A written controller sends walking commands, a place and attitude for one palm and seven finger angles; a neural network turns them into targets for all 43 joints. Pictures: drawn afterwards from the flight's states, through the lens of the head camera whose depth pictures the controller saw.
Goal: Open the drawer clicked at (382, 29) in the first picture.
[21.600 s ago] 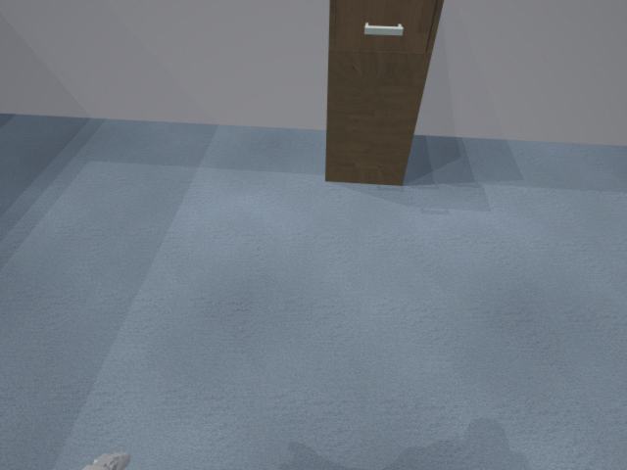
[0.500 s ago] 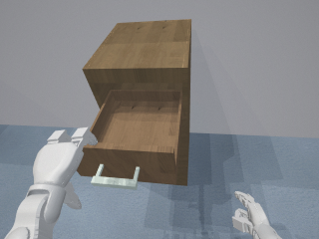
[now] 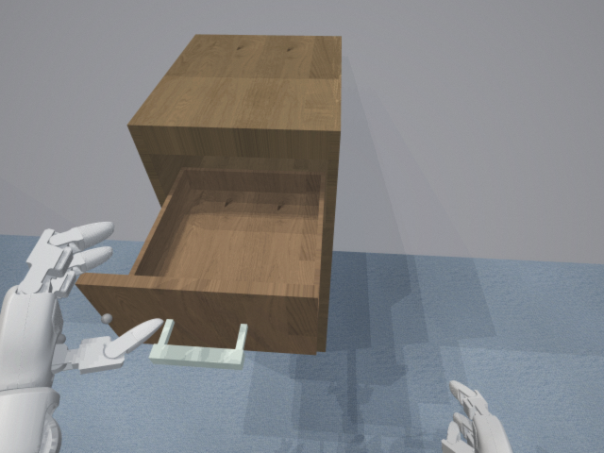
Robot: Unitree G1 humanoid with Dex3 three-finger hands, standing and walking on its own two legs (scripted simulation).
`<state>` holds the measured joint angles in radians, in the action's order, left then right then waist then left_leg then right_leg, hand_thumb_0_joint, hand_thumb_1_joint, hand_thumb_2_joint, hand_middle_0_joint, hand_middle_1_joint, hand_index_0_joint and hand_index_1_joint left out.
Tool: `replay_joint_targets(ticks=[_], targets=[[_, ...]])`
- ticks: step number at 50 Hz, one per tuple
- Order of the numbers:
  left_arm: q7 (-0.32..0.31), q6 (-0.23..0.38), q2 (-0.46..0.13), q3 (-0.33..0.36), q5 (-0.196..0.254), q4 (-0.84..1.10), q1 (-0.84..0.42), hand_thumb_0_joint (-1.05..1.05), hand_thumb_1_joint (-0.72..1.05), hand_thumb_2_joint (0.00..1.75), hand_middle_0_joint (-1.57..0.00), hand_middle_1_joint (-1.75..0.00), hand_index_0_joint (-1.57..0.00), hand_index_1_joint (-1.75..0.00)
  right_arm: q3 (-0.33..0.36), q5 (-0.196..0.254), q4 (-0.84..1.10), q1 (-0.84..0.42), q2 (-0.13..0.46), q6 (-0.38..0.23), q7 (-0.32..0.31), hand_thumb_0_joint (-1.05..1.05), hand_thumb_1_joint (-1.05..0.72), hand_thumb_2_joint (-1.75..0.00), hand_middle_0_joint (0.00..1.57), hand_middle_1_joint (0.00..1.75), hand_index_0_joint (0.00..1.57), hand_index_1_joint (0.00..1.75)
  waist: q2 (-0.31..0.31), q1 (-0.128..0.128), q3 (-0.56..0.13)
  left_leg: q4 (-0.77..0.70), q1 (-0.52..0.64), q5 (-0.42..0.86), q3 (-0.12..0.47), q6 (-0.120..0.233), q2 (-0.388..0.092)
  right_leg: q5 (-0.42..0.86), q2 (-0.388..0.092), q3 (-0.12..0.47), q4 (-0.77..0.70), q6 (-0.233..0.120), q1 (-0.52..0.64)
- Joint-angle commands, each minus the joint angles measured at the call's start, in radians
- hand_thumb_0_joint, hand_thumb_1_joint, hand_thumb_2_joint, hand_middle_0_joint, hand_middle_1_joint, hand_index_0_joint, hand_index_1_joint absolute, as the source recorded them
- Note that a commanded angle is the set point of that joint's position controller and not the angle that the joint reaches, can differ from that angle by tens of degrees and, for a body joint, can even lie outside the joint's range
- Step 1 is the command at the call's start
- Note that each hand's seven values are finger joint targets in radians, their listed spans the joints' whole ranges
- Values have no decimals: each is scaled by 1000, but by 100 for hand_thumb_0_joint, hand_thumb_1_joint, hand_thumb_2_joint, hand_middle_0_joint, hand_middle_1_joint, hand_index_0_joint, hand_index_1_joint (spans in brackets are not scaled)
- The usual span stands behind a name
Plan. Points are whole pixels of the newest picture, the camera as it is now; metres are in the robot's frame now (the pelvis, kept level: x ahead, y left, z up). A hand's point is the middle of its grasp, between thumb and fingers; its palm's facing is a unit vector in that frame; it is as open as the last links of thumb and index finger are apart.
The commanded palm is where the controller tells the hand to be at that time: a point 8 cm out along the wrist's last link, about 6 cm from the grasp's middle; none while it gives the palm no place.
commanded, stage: draw the hand back to the body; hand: left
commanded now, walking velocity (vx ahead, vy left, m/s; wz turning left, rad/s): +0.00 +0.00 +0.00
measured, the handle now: (201, 342) +0.27 +0.19 -0.03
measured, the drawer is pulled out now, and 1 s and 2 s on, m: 0.30 0.30 0.30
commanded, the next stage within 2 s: step back with the hand held close in 0.50 s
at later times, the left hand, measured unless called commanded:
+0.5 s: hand (70, 332) +0.18 +0.25 +0.16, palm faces +0.43 -0.81 -0.40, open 7.6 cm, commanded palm +0.12 +0.28 +0.17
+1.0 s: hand (52, 379) +0.14 +0.25 +0.14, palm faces +0.34 -0.81 -0.48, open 7.4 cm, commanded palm +0.07 +0.30 +0.17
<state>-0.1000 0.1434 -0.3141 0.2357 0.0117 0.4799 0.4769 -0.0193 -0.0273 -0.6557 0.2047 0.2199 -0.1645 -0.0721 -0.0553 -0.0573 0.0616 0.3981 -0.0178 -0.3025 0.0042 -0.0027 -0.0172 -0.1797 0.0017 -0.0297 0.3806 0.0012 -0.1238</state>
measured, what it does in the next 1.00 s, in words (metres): shifts its weight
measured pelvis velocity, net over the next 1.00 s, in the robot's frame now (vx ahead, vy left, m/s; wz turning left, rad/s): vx -0.05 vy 0.02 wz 0.03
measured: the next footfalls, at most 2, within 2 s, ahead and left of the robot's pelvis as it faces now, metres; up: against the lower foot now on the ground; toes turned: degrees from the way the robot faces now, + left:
right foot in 1.58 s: -0.22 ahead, -0.11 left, +0.00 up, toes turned +1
left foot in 1.86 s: -0.25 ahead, +0.09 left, +0.00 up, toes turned +2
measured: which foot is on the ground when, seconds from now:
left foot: down 0.00-1.00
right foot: down 0.00-1.00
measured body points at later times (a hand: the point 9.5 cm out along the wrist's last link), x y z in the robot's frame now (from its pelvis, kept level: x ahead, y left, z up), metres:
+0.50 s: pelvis +0.00 +0.00 +0.00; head -0.01 -0.01 +0.45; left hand +0.15 +0.29 +0.18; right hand +0.20 -0.20 -0.08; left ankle -0.05 +0.12 -0.74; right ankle +0.02 -0.12 -0.74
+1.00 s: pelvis -0.05 +0.02 -0.01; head -0.02 +0.02 +0.44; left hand +0.12 +0.30 +0.16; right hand +0.13 -0.24 -0.08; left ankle -0.05 +0.12 -0.74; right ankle +0.02 -0.12 -0.74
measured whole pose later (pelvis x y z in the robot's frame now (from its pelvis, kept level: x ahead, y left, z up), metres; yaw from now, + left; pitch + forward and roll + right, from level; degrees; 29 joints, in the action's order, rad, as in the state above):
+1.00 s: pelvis -0.05 +0.02 -0.01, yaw +1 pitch +1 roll +0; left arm -0.15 0.18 -0.38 0.35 0.01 0.60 0.66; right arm 0.03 -0.02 -0.55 0.20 0.22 -0.07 -0.10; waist 0.02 0.02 0.03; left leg 0.58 -0.30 -0.30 0.01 0.02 0.03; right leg -0.16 -0.05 -0.04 0.52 0.02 -0.38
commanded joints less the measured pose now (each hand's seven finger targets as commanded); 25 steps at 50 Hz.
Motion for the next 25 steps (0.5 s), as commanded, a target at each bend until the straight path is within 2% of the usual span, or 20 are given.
replay_joint_targets(ticks=[1,4,5,6,7,8,9,10,11,12,13,14,15,16,17,20,21,24,25], targets=[[-19,66,-139,128,14,185,-32,0,41,69,-24,-62,-24,-62,34,1,165,-152,87,-67,-11,0,-90,-90,20,30,20,30,7,-16,-104,-56,-103,332,-27,-1,-6,178,-1,-22,-30,-15,110],[-20,68,-167,152,11,221,-61,0,51,74,-23,-55,-23,-55,38,3,171,-145,95,-65,-11,0,-90,-90,20,30,20,30,5,-16,-127,-58,-99,348,-15,-1,-5,184,0,-17,-23,-17,119],[-21,68,-179,164,9,231,-68,0,55,75,-22,-52,-22,-52,41,2,168,-147,98,-67,-11,0,-90,-90,20,30,20,30,-18,-17,-136,-54,-87,350,-16,-4,-5,180,4,-14,-30,-19,114],[-22,63,-154,158,13,184,-27,0,58,76,-22,-50,-22,-50,37,2,162,-147,89,-66,-14,0,-90,-90,20,30,20,30,-21,-19,-111,-58,-99,353,-24,-5,-6,179,2,-23,-29,-16,111],[-20,64,-168,160,11,220,-59,0,62,78,-22,-48,-22,-48,38,4,169,-141,96,-65,-9,0,-90,-90,20,30,20,30,-19,-15,-124,-59,-99,354,-12,-6,-5,176,1,-20,-25,-18,115],[-21,59,-154,165,16,179,-25,0,65,80,-22,-46,-22,-46,38,3,163,-147,88,-64,-12,0,-90,-90,20,30,20,30,-5,-19,-104,-63,-103,343,-19,-6,-7,169,4,-25,-30,-16,109],[-21,60,-176,175,13,208,-57,0,69,81,-22,-43,-22,-43,39,4,170,-144,95,-62,-11,0,-90,-90,20,30,20,30,9,-18,-117,-64,-105,338,-11,-5,-5,167,3,-22,-27,-16,114],[-22,56,-190,194,12,193,-58,0,73,82,-21,-41,-21,-41,41,2,165,-154,95,-61,-14,0,-90,-90,20,30,20,30,1,-20,-98,-65,-101,329,-10,-5,-6,160,7,-17,-39,-20,102],[-18,53,-144,156,18,169,-38,0,76,84,-21,-39,-21,-39,36,5,164,-153,89,-61,-15,0,-90,-90,20,30,20,30,-14,-14,-77,-70,-106,307,-19,-6,-6,141,4,-22,-41,-16,92],[-16,55,-157,152,15,205,-81,0,80,86,-21,-37,-21,-37,35,6,170,-148,95,-62,-13,0,-90,-90,20,30,20,30,-17,-10,-87,-70,-106,301,-9,-4,-5,133,2,-19,-38,-18,93],[-18,54,-146,150,17,181,-55,0,83,87,-21,-34,-21,-34,35,3,165,-148,91,-63,-15,0,-90,-90,20,30,20,30,-9,-12,-86,-71,-105,305,-12,-4,-5,136,5,-24,-38,-17,96],[-17,55,-160,150,12,218,-86,0,87,88,-20,-32,-20,-32,36,3,172,-144,96,-65,-13,0,-90,-90,20,30,20,30,-6,-10,-109,-69,-98,310,-7,-3,-4,143,3,-19,-34,-16,103],[-18,51,-174,162,11,220,-93,0,90,90,-20,-30,-20,-30,36,0,168,-150,100,-67,-15,0,-90,-90,20,30,20,30,-25,-13,-107,-68,-94,314,-5,-5,-3,147,5,-17,-38,-19,102],[-19,47,-144,148,15,182,-57,0,90,90,-20,-30,-20,-30,32,2,163,-148,89,-68,-15,0,-90,-90,20,30,20,30,-10,-13,-85,-71,-104,310,-10,-6,-4,139,6,-25,-39,-17,96],[-18,48,-158,148,12,216,-85,0,90,90,-20,-30,-20,-30,33,1,169,-143,95,-67,-12,0,-90,-90,20,30,20,30,-8,-11,-110,-71,-97,310,-2,-6,-4,140,3,-20,-34,-18,106],[-23,45,-186,176,10,215,-85,0,90,90,-20,-30,-20,-30,33,-1,167,-152,95,-67,-14,0,-90,-90,20,30,20,30,-16,-18,-110,-67,-100,307,-5,-7,-1,147,5,-14,-39,-21,113],[-23,42,-158,164,16,181,-53,0,90,90,-20,-30,-20,-30,29,-1,165,-151,86,-66,-16,0,-90,-90,20,30,20,30,-7,-19,-102,-71,-110,300,-10,-7,0,142,2,-23,-38,-19,115],[-21,43,-169,165,15,202,-83,0,90,90,-20,-30,-20,-30,29,1,170,-152,89,-62,-13,0,-90,-90,20,30,20,30,9,-17,-98,-71,-115,289,-3,-3,1,138,1,-16,-40,-19,114],[-21,42,-179,171,13,207,-88,0,90,90,-20,-30,-20,-30,32,1,168,-159,92,-63,-14,0,-90,-90,20,30,20,30,-10,-16,-98,-67,-105,290,-5,-4,-1,137,3,-13,-45,-21,107]])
